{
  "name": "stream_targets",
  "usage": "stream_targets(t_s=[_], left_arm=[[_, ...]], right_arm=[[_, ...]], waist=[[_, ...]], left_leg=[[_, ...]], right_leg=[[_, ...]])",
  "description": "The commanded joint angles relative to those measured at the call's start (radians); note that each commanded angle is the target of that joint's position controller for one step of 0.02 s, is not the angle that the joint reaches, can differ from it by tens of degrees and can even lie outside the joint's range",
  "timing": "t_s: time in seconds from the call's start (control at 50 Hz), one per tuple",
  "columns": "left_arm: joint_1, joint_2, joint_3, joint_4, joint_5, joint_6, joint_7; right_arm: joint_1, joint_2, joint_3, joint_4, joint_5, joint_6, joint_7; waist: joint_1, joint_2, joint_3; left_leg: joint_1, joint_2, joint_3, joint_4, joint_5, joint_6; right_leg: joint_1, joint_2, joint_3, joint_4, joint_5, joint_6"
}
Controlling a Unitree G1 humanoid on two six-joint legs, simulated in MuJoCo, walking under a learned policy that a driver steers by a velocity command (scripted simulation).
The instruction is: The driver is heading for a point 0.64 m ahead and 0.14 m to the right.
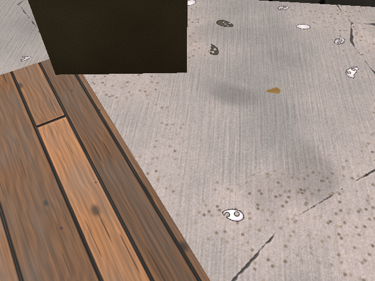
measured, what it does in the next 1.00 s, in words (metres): walks ahead, turning right: left foot, then right foot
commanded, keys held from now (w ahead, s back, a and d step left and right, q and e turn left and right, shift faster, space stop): w+e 0.76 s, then no key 0.24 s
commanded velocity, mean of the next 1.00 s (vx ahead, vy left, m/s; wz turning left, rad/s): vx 0.45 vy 0.00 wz -0.46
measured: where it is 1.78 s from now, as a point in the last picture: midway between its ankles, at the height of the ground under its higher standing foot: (221, 239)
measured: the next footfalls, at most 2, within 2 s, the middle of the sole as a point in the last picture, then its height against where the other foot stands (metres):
left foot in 0.48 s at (172, 275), level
right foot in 0.98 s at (253, 237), level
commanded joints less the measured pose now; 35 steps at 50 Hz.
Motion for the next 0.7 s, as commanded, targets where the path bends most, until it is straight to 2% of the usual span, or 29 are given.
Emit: stream_targets(t_s=[0.02,0.04,0.06,0.08,0.1,0.16,0.2,0.24,0.3,0.38,0.42,0.44,0.46,0.48,0.5,0.52,0.54,0.56,0.58,0.6,0.62,0.66,0.7], left_arm=[[0.348,0.235,0.078,0.073,-0.021,0.005,0.006],[0.237,0.197,0.071,0.049,-0.030,0.005,0.002],[0.199,0.146,0.061,0.042,-0.025,0.003,-0.002],[0.195,0.128,0.054,0.048,-0.020,-0.002,0.001],[0.196,0.110,0.047,0.061,-0.020,-0.007,0.005],[0.240,0.134,0.054,0.081,-0.029,-0.027,0.008],[0.270,0.148,0.058,0.086,-0.031,-0.026,0.012],[0.312,0.144,0.060,0.094,-0.034,-0.023,0.013],[0.376,0.150,0.066,0.101,-0.033,-0.016,0.017],[0.416,0.160,0.071,0.097,-0.017,-0.006,0.028],[0.373,0.177,0.077,0.077,-0.013,-0.005,0.037],[0.341,0.190,0.081,0.065,-0.011,-0.007,0.037],[0.319,0.197,0.082,0.059,-0.015,-0.013,0.031],[0.315,0.169,0.075,0.045,-0.027,-0.022,0.020],[0.361,0.065,0.050,0.010,-0.052,-0.030,0.020],[0.434,0.086,0.051,-0.014,-0.046,-0.020,0.021],[0.392,0.143,0.060,0.026,-0.019,0.001,0.029],[0.319,0.135,0.060,0.021,-0.011,0.004,0.016],[0.296,0.115,0.059,0.014,-0.011,0.009,0.007],[0.277,0.108,0.060,0.007,0.003,0.020,-0.003],[0.283,0.098,0.058,0.008,0.008,0.033,-0.012],[0.253,0.086,0.055,-0.012,0.006,0.046,-0.023],[0.190,0.079,0.051,-0.039,0.008,0.052,-0.033]], right_arm=[[0.038,-0.124,-0.018,-0.088,-0.014,-0.031,0.011],[-0.058,-0.140,-0.020,-0.116,-0.012,-0.039,0.016],[-0.117,-0.143,-0.016,-0.129,-0.012,-0.049,0.021],[-0.141,-0.128,-0.014,-0.139,-0.013,-0.047,0.025],[-0.138,-0.117,-0.010,-0.149,-0.021,-0.034,0.027],[-0.147,-0.079,0.003,-0.166,-0.029,0.000,0.032],[-0.243,-0.070,0.008,-0.205,-0.028,0.008,0.034],[-0.353,-0.063,0.013,-0.244,-0.025,0.009,0.036],[-0.454,-0.054,0.021,-0.278,-0.015,0.005,0.043],[-0.543,-0.066,0.024,-0.321,-0.004,-0.005,0.041],[-0.490,-0.093,0.017,-0.315,-0.001,-0.013,0.036],[-0.418,-0.115,0.007,-0.294,0.000,-0.018,0.030],[-0.297,-0.143,-0.005,-0.259,-0.001,-0.027,0.019],[-0.159,-0.197,-0.022,-0.237,-0.016,-0.040,0.002],[-0.042,-0.271,-0.041,-0.243,-0.042,-0.038,-0.016],[-0.083,-0.303,-0.056,-0.233,-0.028,-0.018,-0.012],[-0.158,-0.187,-0.038,-0.252,-0.021,-0.009,-0.006],[-0.206,-0.112,-0.019,-0.258,-0.012,-0.011,-0.001],[-0.228,-0.089,-0.012,-0.253,-0.016,-0.014,0.002],[-0.214,-0.085,-0.010,-0.237,-0.012,-0.021,0.000],[-0.203,-0.087,-0.011,-0.225,-0.008,-0.029,0.002],[-0.171,-0.093,-0.017,-0.206,0.004,-0.049,0.010],[-0.155,-0.101,-0.023,-0.194,0.009,-0.056,0.013]], waist=[[0.107,-0.158,-0.253],[0.072,-0.101,-0.108],[0.065,-0.016,-0.050],[0.042,0.002,-0.012],[0.013,-0.006,0.000],[-0.005,-0.033,-0.012],[0.013,-0.037,0.018],[0.047,-0.045,0.034],[0.097,-0.061,0.007],[0.127,-0.076,-0.010],[0.085,-0.089,-0.024],[0.049,-0.095,-0.049],[-0.010,-0.065,-0.108],[-0.070,0.000,-0.213],[-0.083,0.150,-0.353],[-0.015,0.320,-0.400],[0.001,0.109,-0.238],[-0.002,0.026,-0.130],[0.017,0.036,-0.083],[0.025,0.076,-0.054],[0.035,0.094,-0.046],[0.042,0.091,-0.054],[0.041,0.084,-0.040]], left_leg=[[-0.697,-0.009,-0.016,0.817,0.034,-0.017],[-0.741,0.062,-0.036,0.805,0.120,-0.008],[-0.721,0.104,-0.021,0.748,0.181,-0.008],[-0.690,0.130,-0.018,0.694,0.191,-0.015],[-0.651,0.146,-0.013,0.645,0.190,-0.031],[-0.636,0.162,0.025,0.530,0.188,-0.079],[-0.681,0.172,0.052,0.420,0.255,-0.112],[-0.707,0.168,0.070,0.288,0.355,-0.134],[-0.702,0.139,0.077,0.150,0.463,-0.141],[-0.683,0.101,0.068,0.043,0.440,-0.127],[-0.569,0.086,0.046,-0.038,0.383,-0.105],[-0.456,0.066,0.047,-0.068,0.337,-0.090],[-0.294,0.058,0.051,-0.128,0.337,-0.067],[-0.074,0.173,-0.048,-0.152,0.270,-0.025],[0.177,0.458,-0.357,-0.175,0.132,0.035],[0.205,0.564,-0.727,-0.285,0.077,0.132],[0.071,0.511,-0.604,-0.285,-0.020,0.117],[-0.057,0.448,-0.435,-0.305,0.054,0.094],[-0.136,0.401,-0.313,-0.334,0.170,0.068],[-0.183,0.369,-0.225,-0.349,0.266,0.057],[-0.208,0.347,-0.161,-0.360,0.340,0.049],[-0.204,0.348,-0.092,-0.374,0.472,0.059],[-0.189,0.354,-0.028,-0.400,0.522,0.070]], right_leg=[[0.722,-0.395,0.955,-0.323,-0.341,-0.251],[0.576,-0.377,0.788,-0.327,-0.348,-0.234],[0.456,-0.337,0.665,-0.347,-0.242,-0.214],[0.369,-0.291,0.581,-0.358,-0.136,-0.193],[0.305,-0.250,0.518,-0.368,-0.044,-0.174],[0.246,-0.202,0.421,-0.385,0.094,-0.177],[0.222,-0.180,0.396,-0.410,0.098,-0.171],[0.234,-0.154,0.384,-0.409,0.127,-0.142],[0.312,-0.136,0.381,-0.356,0.228,-0.101],[0.418,-0.161,0.433,-0.270,0.358,-0.085],[0.418,-0.175,0.466,-0.217,0.382,-0.056],[0.396,-0.169,0.472,-0.159,0.442,-0.037],[0.369,-0.130,0.450,-0.025,0.483,-0.017],[0.273,-0.070,0.400,0.187,0.357,0.007],[0.063,0.018,0.280,0.468,-0.114,0.031],[-0.132,0.069,0.205,0.629,-0.457,0.037],[-0.189,-0.023,0.219,0.700,-0.360,0.034],[-0.173,-0.049,0.207,0.671,-0.273,0.040],[-0.146,-0.076,0.197,0.635,-0.233,0.049],[-0.133,-0.096,0.190,0.609,-0.220,0.057],[-0.117,-0.100,0.180,0.607,-0.207,0.064],[-0.136,-0.103,0.172,0.604,-0.175,0.070],[-0.198,-0.116,0.166,0.586,-0.118,0.080]])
